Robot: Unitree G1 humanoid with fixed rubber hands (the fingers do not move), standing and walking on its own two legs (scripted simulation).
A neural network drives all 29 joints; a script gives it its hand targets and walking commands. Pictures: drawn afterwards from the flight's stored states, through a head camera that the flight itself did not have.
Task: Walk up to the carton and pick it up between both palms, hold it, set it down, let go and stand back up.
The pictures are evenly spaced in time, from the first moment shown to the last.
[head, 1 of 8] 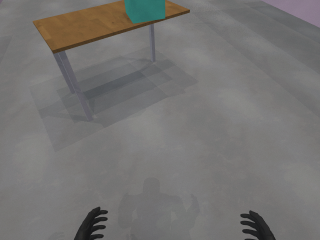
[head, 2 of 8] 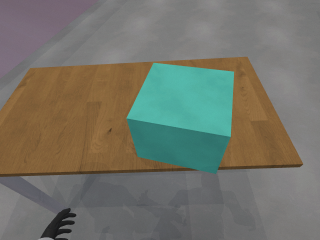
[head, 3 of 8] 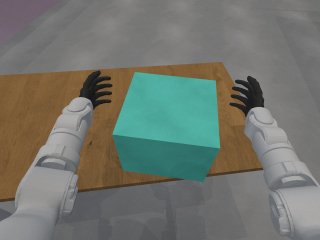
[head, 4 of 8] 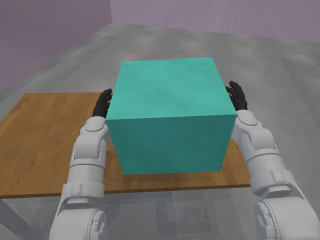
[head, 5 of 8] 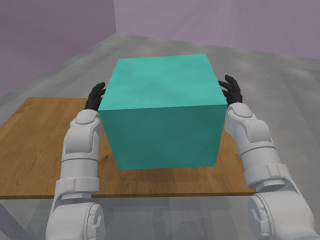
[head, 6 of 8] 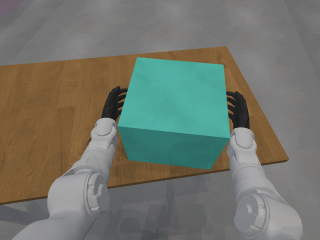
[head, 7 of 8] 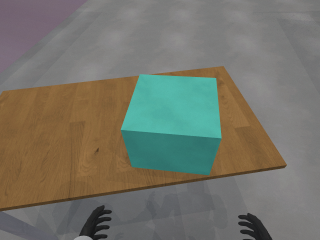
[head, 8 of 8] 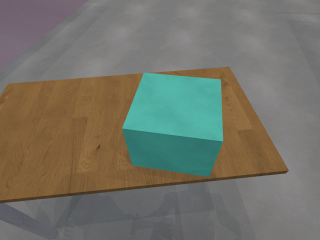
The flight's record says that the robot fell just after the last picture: no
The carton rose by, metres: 0.19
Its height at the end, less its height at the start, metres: +0.00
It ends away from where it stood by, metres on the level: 0.03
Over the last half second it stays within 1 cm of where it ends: yes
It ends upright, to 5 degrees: yes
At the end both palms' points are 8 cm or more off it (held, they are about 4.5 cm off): yes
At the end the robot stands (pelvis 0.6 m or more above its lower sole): yes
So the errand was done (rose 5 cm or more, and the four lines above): yes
